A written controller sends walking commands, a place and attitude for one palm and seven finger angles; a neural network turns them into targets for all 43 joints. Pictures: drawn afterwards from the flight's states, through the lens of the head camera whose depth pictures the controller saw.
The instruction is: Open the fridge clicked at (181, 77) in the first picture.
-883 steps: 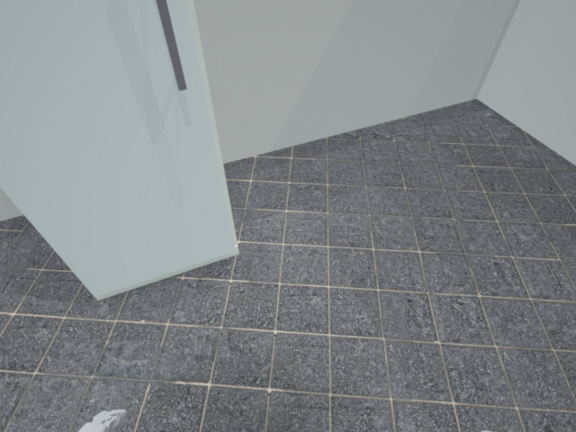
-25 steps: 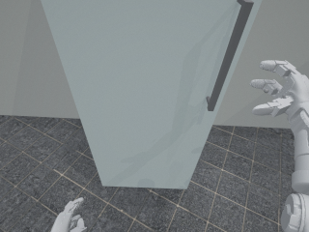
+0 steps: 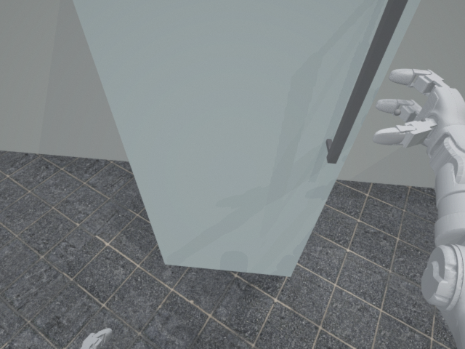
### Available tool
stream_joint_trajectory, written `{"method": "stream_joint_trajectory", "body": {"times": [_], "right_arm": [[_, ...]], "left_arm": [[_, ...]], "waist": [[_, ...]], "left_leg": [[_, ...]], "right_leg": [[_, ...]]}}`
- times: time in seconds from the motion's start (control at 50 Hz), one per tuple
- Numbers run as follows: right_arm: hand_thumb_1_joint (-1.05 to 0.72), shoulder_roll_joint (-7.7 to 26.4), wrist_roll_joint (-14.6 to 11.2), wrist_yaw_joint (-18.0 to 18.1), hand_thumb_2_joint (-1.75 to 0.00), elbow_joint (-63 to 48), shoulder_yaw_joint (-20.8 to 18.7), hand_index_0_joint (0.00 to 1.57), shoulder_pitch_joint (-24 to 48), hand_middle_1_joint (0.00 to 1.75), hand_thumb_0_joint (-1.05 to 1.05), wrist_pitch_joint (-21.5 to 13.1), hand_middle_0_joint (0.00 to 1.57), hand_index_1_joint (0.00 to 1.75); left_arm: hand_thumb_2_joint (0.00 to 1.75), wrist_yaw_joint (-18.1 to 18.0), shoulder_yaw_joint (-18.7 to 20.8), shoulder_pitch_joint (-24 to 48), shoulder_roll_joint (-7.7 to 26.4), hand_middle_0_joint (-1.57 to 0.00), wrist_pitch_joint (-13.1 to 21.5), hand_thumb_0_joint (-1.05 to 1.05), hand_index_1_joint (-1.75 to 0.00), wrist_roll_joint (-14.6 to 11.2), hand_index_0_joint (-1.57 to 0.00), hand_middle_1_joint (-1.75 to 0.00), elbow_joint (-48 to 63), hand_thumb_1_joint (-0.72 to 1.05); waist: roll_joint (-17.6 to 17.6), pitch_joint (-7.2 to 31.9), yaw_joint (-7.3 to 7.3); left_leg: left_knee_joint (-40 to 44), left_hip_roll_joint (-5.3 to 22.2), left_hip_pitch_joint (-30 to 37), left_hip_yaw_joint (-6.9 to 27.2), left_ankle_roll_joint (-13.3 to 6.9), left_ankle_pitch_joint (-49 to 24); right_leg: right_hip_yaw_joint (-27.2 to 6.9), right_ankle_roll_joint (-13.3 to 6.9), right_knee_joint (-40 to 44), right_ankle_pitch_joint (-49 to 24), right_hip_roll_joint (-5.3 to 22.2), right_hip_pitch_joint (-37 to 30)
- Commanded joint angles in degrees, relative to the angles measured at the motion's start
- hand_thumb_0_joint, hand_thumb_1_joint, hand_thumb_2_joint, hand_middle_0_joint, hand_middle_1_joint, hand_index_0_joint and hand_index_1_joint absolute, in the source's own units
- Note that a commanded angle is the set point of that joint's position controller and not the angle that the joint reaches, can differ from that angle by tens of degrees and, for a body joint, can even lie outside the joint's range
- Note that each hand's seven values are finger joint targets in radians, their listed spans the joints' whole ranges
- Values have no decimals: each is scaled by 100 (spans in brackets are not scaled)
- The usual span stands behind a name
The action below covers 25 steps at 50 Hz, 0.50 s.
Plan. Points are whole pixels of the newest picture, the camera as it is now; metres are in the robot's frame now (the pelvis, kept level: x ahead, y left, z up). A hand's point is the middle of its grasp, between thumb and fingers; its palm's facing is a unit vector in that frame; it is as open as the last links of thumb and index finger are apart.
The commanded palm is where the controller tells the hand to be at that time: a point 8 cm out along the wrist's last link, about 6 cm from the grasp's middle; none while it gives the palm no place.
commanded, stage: move the hooked fingers beside the handle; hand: right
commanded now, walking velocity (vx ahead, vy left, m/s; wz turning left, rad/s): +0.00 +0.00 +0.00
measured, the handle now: (356, 87) +0.51 -0.14 +0.22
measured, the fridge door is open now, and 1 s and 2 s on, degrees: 0 0 0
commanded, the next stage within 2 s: feel for the door with the fingertips in 1.60 s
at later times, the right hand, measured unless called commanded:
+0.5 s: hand (409, 122) +0.42 -0.20 +0.22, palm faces +0.00 +1.00 +0.01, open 14.0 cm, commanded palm +0.41 -0.25 +0.21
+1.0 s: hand (402, 117) +0.45 -0.21 +0.21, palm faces +0.02 +1.00 -0.01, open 14.0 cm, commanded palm +0.43 -0.26 +0.21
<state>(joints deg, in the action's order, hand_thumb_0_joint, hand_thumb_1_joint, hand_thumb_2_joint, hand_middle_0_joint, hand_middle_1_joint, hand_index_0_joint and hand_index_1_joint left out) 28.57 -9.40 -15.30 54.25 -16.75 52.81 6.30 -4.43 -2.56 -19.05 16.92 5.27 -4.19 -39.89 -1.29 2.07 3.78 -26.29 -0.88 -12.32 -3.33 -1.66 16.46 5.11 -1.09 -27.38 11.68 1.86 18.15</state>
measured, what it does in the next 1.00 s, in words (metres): stands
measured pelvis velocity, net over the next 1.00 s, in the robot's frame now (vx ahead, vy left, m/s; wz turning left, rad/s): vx -0.01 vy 0.00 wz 0.01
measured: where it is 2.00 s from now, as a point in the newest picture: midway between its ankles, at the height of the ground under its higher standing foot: outside the picture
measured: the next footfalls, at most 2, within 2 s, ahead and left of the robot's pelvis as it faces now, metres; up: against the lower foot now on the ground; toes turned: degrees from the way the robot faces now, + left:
none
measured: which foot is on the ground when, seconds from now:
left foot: down 0.00-1.00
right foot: down 0.00-1.00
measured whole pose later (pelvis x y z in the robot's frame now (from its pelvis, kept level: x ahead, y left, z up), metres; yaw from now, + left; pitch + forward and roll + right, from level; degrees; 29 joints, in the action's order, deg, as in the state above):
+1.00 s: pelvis -0.01 +0.00 +0.00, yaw +0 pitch +3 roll +1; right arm 31.2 -9.1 -16.9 59.4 -18.8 53.1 -0.1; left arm -4.4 -2.3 -22.9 17.5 4.9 -3.9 -40.6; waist -1.6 2.1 4.7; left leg -27.6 -1.4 -14.9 -3.1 -1.9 16.2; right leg 5.1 -1.0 -28.8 11.5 2.5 20.7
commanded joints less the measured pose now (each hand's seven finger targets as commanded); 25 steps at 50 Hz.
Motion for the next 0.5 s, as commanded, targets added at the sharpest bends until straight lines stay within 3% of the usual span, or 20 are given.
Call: {"method": "stream_joint_trajectory", "body": {"times": [0.0, 0.02, 0.04, 0.08, 0.12, 0.18, 0.28, 0.32, 0.36, 0.42, 0.44, 0.48], "right_arm": [[50, 1161, -80, 67, -30, -1738, -171, 30, 2988, 120, 0, -701, 30, 120], [50, 1188, -169, 78, -30, -1757, -256, 30, 2744, 120, 0, -779, 30, 120], [50, 1544, -166, 89, -30, -1852, -598, 30, 2724, 120, 0, -813, 30, 120], [50, 1652, -169, 63, -30, -1900, -739, 30, 2528, 120, 0, -784, 30, 120], [50, 1765, -128, 65, -30, -1716, -782, 30, 2253, 120, 0, -688, 30, 120], [50, 1633, 9, 85, -30, -1755, -655, 30, 2048, 120, 0, -491, 30, 120], [50, 1291, -154, -68, -30, -2430, -390, 30, 2047, 120, 0, -427, 30, 120], [50, 919, -331, -144, -30, -2765, -132, 30, 2103, 120, 0, -453, 30, 120], [50, 1151, -359, -161, -30, -2695, -342, 30, 2087, 120, 0, -367, 30, 120], [50, 1148, -379, -105, -30, -2421, -293, 30, 2151, 120, 0, -249, 30, 120], [50, 1000, -331, -74, -30, -2240, -145, 30, 2228, 120, 0, -175, 30, 120], [50, 987, -236, 29, -30, -1945, -69, 30, 2479, 120, 0, -119, 30, 120]], "left_arm": [[90, -44, 387, -23, 863, -20, 267, 0, -30, 46, -20, -30, 677, 90], [90, -44, 405, -71, 861, -20, 273, 0, -30, 54, -20, -30, 704, 90], [90, -37, 417, -67, 910, -20, 271, 0, -30, 65, -20, -30, 680, 90], [90, -30, 404, -43, 893, -20, 246, 0, -30, 49, -20, -30, 715, 90], [90, -33, 402, -55, 890, -20, 196, 0, -30, 37, -20, -30, 726, 90], [90, 2, 386, 21, 856, -20, 144, 0, -30, 9, -20, -30, 776, 90], [90, -3, 416, 133, 840, -20, 133, 0, -30, -22, -20, -30, 897, 90], [90, -26, 419, 203, 801, -20, 177, 0, -30, -37, -20, -30, 948, 90], [90, -37, 390, 251, 836, -20, 188, 0, -30, -30, -20, -30, 863, 90], [90, -84, 358, 303, 824, -20, 170, 0, -30, -54, -20, -30, 806, 90], [90, -83, 327, 377, 816, -20, 164, 0, -30, -58, -20, -30, 775, 90], [90, -91, 306, 353, 810, -20, 141, 0, -30, -44, -20, -30, 714, 90]], "waist": [[-321, 2111, -16], [63, 2159, -38], [56, 2284, -116], [40, 2304, -199], [130, 2023, -229], [-212, 1598, -250], [-270, 1792, -175], [-153, 1864, -92], [-113, 1775, -132], [156, 1394, -56], [-51, 1226, -55], [-117, 1068, 4]], "left_leg": [[283, 2, -400, 234, -16, -1865], [289, -25, -265, 213, 0, -1959], [270, -27, -148, 264, 4, -2107], [243, -13, 54, 288, 1, -2344], [275, 5, 164, 278, 18, -2350], [291, 6, -29, 269, 2, -2272], [323, -27, -82, 265, -6, -2279], [359, -46, -124, 241, 7, -2285], [382, -50, -198, 265, 8, -2162], [473, -19, -266, 256, 44, -1854], [469, 4, -401, 283, 42, -1698], [517, 20, -600, 268, 35, -1309]], "right_leg": [[-617, -142, 75, -1461, 13, -1984], [-587, -185, 38, -1578, 31, -1916], [-577, -180, 47, -1625, 33, -1932], [-519, -190, 75, -1735, 7, -1867], [-419, -217, 90, -1643, 0, -1533], [-399, -199, 151, -1527, -19, -1404], [-430, -200, 99, -1631, -1, -1749], [-413, -231, 45, -1736, 16, -1952], [-472, -217, 76, -1521, -3, -1911], [-421, -252, 115, -1087, -41, -1583], [-443, -230, 149, -895, -59, -1476], [-525, -211, 193, -599, -64, -1373]]}}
